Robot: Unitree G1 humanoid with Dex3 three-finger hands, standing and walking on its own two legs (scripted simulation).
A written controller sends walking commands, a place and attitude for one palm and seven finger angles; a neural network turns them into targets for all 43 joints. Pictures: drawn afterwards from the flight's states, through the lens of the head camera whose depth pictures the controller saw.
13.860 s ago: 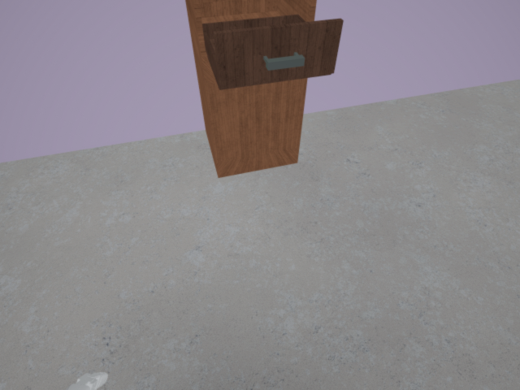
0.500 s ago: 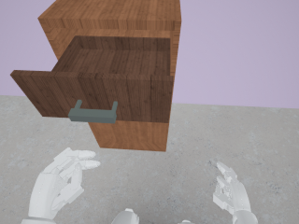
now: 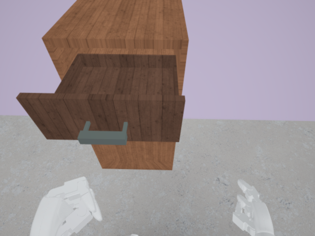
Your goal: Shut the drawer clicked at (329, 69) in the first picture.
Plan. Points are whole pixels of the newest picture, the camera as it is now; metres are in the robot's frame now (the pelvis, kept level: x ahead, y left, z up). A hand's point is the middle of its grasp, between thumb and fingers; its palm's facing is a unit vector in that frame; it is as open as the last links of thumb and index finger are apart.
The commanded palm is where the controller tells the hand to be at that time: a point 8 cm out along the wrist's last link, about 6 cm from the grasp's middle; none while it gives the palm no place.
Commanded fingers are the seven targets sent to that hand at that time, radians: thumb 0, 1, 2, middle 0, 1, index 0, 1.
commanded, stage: raise the hand and make a fist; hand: left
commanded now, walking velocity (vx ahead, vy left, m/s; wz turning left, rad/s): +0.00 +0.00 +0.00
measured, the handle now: (104, 131) +0.37 +0.18 +0.06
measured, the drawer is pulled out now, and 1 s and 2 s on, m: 0.24 0.24 0.24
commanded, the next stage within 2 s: bring the fist close to the handle in 0.78 s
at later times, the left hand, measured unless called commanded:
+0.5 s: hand (86, 192) +0.17 +0.13 +0.16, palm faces +0.05 -1.00 -0.06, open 3.2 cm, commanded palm +0.11 +0.18 +0.16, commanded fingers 0.00 0.90 0.90 -1.40 -1.60 -1.40 -1.60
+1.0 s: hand (93, 202) +0.16 +0.13 +0.14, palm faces +0.05 -0.99 -0.09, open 3.2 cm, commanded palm +0.12 +0.18 +0.15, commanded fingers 0.00 0.90 0.90 -1.40 -1.60 -1.40 -1.60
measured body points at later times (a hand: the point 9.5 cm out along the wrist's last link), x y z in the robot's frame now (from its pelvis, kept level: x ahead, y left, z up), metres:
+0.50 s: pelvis +0.01 +0.00 +0.01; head +0.00 -0.02 +0.46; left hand +0.16 +0.19 +0.17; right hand +0.19 -0.21 -0.04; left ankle +0.02 +0.11 -0.69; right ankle -0.01 -0.12 -0.68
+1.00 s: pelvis +0.02 -0.03 +0.02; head +0.00 -0.05 +0.47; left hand +0.15 +0.18 +0.15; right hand +0.23 -0.24 -0.03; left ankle +0.02 +0.11 -0.68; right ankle -0.01 -0.12 -0.69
